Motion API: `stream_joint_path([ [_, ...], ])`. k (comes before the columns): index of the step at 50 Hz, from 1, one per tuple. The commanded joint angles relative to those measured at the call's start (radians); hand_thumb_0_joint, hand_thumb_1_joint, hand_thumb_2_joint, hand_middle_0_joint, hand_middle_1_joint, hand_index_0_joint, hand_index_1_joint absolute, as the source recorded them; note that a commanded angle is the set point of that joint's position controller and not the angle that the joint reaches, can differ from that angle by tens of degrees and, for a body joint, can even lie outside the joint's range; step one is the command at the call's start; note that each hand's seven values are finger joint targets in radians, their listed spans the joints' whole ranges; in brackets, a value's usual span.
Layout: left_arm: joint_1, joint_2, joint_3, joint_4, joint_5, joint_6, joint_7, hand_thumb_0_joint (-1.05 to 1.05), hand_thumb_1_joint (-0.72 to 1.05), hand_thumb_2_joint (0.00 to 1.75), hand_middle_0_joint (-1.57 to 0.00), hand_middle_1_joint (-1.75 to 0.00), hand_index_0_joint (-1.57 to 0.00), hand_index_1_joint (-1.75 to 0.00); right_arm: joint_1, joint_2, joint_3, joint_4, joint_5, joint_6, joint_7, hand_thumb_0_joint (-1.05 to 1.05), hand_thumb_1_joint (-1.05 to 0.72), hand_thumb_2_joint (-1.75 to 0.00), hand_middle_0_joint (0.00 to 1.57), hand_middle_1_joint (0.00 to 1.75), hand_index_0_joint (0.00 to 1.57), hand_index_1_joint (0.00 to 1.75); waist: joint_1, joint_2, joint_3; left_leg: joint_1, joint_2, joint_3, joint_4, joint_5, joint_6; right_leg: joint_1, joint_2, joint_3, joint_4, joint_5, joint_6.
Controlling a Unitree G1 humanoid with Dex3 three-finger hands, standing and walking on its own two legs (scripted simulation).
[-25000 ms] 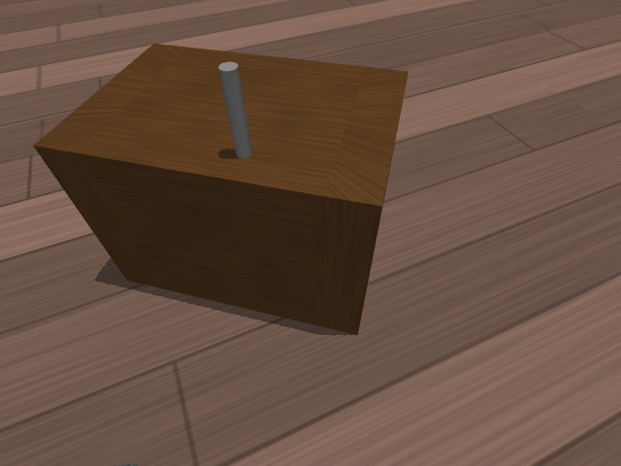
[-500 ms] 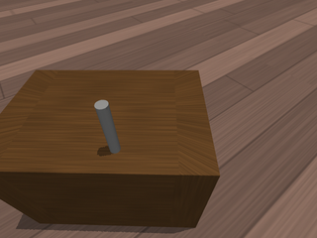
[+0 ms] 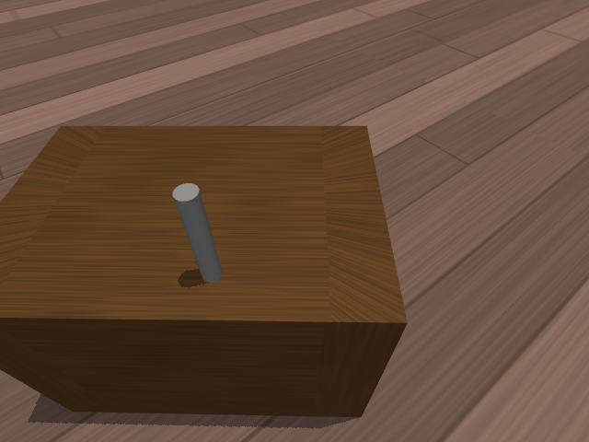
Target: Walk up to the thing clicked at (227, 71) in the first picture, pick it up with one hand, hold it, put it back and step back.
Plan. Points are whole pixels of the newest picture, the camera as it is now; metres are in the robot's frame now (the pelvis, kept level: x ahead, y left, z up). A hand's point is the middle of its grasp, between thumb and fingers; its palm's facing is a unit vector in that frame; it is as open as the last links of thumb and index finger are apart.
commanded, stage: home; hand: left
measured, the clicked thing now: (200, 238) +0.44 +0.19 -0.02
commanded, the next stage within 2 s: stand in 0.90 s
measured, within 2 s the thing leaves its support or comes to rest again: neither
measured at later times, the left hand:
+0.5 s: hand out of the picture +0.08 +0.26 -0.15, palm faces -0.03 -0.94 -0.35, open 17.5 cm
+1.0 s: hand out of the picture +0.08 +0.25 -0.15, palm faces -0.03 -0.94 -0.35, open 17.5 cm
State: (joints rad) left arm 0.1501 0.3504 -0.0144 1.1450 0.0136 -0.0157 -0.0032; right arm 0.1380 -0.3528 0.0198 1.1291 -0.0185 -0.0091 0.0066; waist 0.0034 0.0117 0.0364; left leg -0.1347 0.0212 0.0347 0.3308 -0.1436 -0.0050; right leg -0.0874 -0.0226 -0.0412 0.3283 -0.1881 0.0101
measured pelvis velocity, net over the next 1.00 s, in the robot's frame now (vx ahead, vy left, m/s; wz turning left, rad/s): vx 0.01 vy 0.00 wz -0.01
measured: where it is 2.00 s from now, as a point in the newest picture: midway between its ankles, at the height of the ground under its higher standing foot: outside the picture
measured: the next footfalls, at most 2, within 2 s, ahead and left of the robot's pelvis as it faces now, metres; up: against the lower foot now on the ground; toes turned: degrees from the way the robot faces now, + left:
none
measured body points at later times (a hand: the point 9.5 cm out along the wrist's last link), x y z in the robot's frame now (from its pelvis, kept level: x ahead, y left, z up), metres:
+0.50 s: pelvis +0.01 +0.00 +0.00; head +0.01 +0.00 +0.45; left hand +0.09 +0.30 -0.13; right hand +0.08 -0.30 -0.13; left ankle +0.03 +0.12 -0.75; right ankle +0.00 -0.12 -0.75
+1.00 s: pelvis +0.01 +0.00 +0.00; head +0.01 +0.00 +0.45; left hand +0.08 +0.30 -0.13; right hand +0.08 -0.30 -0.13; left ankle +0.03 +0.12 -0.75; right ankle +0.00 -0.12 -0.75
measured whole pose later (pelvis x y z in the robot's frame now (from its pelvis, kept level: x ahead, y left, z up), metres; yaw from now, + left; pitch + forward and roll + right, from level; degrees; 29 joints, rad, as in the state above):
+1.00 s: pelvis +0.01 +0.00 +0.00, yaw +0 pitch -3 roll +0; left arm 0.13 0.35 -0.01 1.13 0.01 -0.01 0.00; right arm 0.12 -0.35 0.01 1.15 -0.02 -0.01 0.00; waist 0.00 0.01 0.04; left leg -0.11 0.02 0.04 0.30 -0.15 0.00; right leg -0.07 -0.03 -0.03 0.31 -0.19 0.01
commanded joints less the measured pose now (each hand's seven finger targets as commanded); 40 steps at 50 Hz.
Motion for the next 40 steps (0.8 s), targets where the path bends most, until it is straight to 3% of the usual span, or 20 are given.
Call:
stream_joint_path([
  [1, -0.036, 0.217, 0.037, -0.056, 0.0, -0.018, 0.017, 0.0, -0.6, 0.03, -0.04, -0.04, -0.05, -0.04, -0.041, -0.208, -0.037, -0.053, 0.005, -0.021, -0.013, 0.0, -0.89, -0.9, 0.2, 0.3, 0.2, 0.3, -0.002, -0.004, -0.037, 0.021, 0.11, -0.119, -0.062, 0.033, 0.025, -0.039, -0.112, 0.117, -0.077, 0.056, -0.027],
  [7, -0.044, 0.218, 0.04, -0.055, -0.001, -0.015, 0.017, 0.0, -0.57, 0.05, -0.05, -0.05, -0.05, -0.05, -0.045, -0.212, -0.04, -0.048, 0.006, -0.021, -0.015, 0.0, -0.89, -0.9, 0.2, 0.3, 0.2, 0.3, -0.002, -0.008, -0.032, 0.024, 0.109, -0.114, -0.067, 0.038, 0.024, -0.037, -0.112, 0.115, -0.076, 0.059, -0.025],
  [12, -0.054, 0.22, 0.039, -0.063, -0.002, -0.019, 0.018, 0.0, -0.58, 0.04, -0.05, -0.05, -0.05, -0.05, -0.047, -0.21, -0.041, -0.048, 0.006, -0.025, -0.017, 0.0, -0.89, -0.9, 0.2, 0.3, 0.2, 0.3, -0.002, -0.015, -0.077, 0.053, 0.118, -0.108, -0.048, 0.16, 0.024, 0.0, -0.12, 0.112, -0.058, 0.173, -0.022],
  [19, -0.055, 0.211, 0.036, -0.06, 0.0, -0.012, 0.017, 0.0, -0.58, 0.04, -0.05, -0.05, -0.05, -0.05, -0.052, -0.209, -0.042, -0.039, 0.005, -0.022, -0.017, 0.0, -0.89, -0.9, 0.2, 0.3, 0.2, 0.3, -0.003, -0.011, -0.038, 0.038, 0.115, -0.111, -0.065, 0.1, 0.018, -0.021, -0.114, 0.103, -0.074, 0.103, -0.02],
  [23, -0.066, 0.221, 0.041, -0.067, -0.001, -0.015, 0.019, 0.0, -0.59, 0.03, -0.05, -0.04, -0.04, -0.05, -0.059, -0.213, -0.048, -0.043, 0.005, -0.021, -0.017, 0.0, -0.89, -0.9, 0.2, 0.3, 0.2, 0.3, -0.005, -0.021, -0.062, 0.058, 0.119, -0.107, -0.055, 0.129, 0.022, -0.012, -0.121, 0.109, -0.07, 0.133, -0.024],
  [28, -0.063, 0.212, 0.04, -0.064, -0.004, -0.013, 0.017, 0.0, -0.59, 0.03, -0.04, -0.04, -0.04, -0.04, -0.058, -0.209, -0.047, -0.039, 0.005, -0.022, -0.015, 0.0, -0.89, -0.9, 0.2, 0.3, 0.2, 0.3, -0.003, -0.015, -0.039, 0.047, 0.118, -0.11, -0.072, 0.1, 0.021, -0.026, -0.116, 0.106, -0.076, 0.085, -0.026],
  [35, -0.064, 0.218, 0.043, -0.07, -0.004, -0.017, 0.018, 0.0, -0.59, 0.03, -0.04, -0.04, -0.04, -0.04, -0.06, -0.211, -0.05, -0.04, 0.007, -0.023, -0.016, 0.0, -0.89, -0.9, 0.2, 0.3, 0.2, 0.3, -0.006, -0.02, -0.055, 0.067, 0.12, -0.108, -0.064, 0.132, 0.023, -0.019, -0.119, 0.109, -0.077, 0.128, -0.024],
  [40, -0.054, 0.214, 0.043, -0.068, -0.002, -0.014, 0.017, 0.0, -0.58, 0.04, -0.05, -0.05, -0.05, -0.05, -0.066, -0.21, -0.05, -0.042, 0.006, -0.02, -0.016, 0.0, -0.89, -0.9, 0.2, 0.3, 0.2, 0.3, -0.004, -0.007, -0.044, 0.057, 0.118, -0.106, -0.069, 0.089, 0.024, -0.024, -0.118, 0.109, -0.084, 0.097, -0.027],
])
